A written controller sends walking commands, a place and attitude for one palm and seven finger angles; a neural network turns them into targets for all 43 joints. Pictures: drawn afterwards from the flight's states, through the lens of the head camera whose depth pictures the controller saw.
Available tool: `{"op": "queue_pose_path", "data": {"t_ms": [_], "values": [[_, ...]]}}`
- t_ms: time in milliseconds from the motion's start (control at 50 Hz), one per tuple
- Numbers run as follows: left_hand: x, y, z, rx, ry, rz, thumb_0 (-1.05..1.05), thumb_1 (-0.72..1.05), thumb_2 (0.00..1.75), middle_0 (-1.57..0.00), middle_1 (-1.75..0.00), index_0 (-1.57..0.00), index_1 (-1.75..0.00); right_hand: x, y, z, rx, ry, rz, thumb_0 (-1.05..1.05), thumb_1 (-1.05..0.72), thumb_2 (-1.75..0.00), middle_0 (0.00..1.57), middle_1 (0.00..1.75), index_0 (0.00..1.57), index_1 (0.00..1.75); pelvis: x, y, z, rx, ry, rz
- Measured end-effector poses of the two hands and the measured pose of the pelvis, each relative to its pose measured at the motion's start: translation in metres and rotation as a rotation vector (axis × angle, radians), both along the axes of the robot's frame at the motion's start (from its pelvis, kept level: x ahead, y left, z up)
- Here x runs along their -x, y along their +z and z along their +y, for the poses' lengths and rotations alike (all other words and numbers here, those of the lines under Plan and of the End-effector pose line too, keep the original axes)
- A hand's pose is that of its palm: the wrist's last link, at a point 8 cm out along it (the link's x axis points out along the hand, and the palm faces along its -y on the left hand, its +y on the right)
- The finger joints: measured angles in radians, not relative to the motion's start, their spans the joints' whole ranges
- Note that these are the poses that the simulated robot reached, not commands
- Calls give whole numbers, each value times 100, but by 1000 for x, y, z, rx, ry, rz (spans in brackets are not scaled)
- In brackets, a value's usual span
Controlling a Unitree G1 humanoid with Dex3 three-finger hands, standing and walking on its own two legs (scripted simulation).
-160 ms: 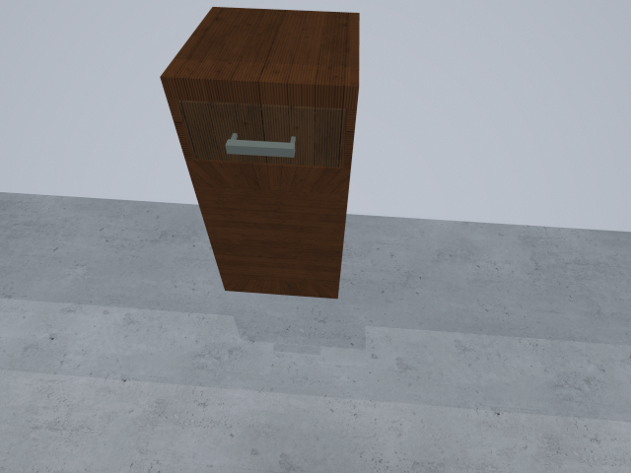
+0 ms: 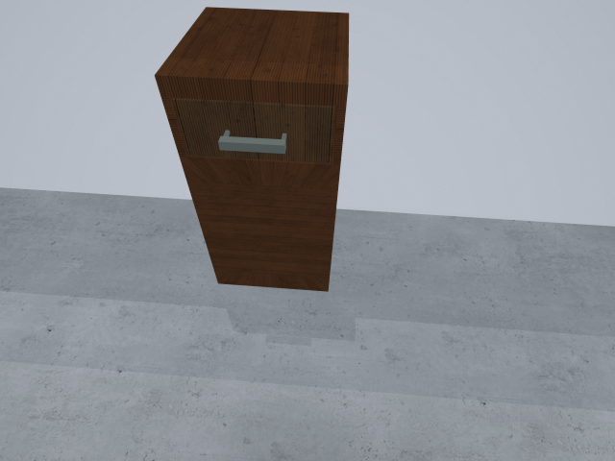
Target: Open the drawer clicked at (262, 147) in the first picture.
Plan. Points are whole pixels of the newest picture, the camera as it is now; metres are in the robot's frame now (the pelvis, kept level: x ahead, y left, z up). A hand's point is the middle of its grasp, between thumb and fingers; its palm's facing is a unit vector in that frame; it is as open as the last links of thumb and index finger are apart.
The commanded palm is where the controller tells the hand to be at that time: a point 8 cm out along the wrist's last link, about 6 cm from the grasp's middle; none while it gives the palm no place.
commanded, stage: stand and wait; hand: left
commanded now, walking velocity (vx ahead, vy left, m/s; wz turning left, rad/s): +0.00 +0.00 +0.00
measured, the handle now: (254, 140) +0.82 +0.18 -0.06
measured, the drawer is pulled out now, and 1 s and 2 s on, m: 0.00 0.00 0.00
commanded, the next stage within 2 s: look at it before walking up in 0.12 s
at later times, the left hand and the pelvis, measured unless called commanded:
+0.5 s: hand out of the picture -0.01 +0.15 -0.18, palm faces +0.05 -0.98 -0.17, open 7.3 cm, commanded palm none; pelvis +0.00 -0.01 +0.00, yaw +0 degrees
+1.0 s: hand out of the picture -0.01 +0.15 -0.18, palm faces +0.09 -0.98 -0.15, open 7.3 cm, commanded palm none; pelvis +0.02 -0.01 -0.01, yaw +1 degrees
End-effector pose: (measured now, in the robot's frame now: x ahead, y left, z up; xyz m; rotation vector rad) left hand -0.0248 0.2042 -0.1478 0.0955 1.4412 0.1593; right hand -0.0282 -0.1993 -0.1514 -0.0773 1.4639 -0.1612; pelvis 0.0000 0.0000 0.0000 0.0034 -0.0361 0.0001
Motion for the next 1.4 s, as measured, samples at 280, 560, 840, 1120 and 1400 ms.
{"op": "queue_pose_path", "data": {"t_ms": [280,560,840,1120,1400], "values": [[-3,1,-2,-4,0,-1,1,91,90,-19,-30,-20,-30,2,0,-4,0,1,10,1,-91,-90,19,30,20,30,-1,0,-4,-1,1,4],[-10,1,-4,-10,-4,-12,1,91,90,-19,-30,-20,-30,-3,-1,-8,1,0,4,1,-91,-90,19,30,20,30,-4,0,-7,-2,0,3],[-14,2,-5,-13,-1,-15,1,91,90,-19,-30,-20,-30,-10,-1,-13,7,9,-3,1,-91,-90,19,30,20,30,-7,0,-9,-3,1,5],[-21,-20,2,45,31,67,1,91,90,-19,-30,-20,-30,-19,-3,-4,41,-36,23,1,-91,-90,19,30,20,30,-50,-15,3,-4,-10,23],[-223,0,16,-107,-67,-247,2,94,90,-19,-30,-20,-30,-16,-5,-22,-51,-87,268,1,-91,-90,20,30,21,30,-130,-25,-39,-17,6,21]]}}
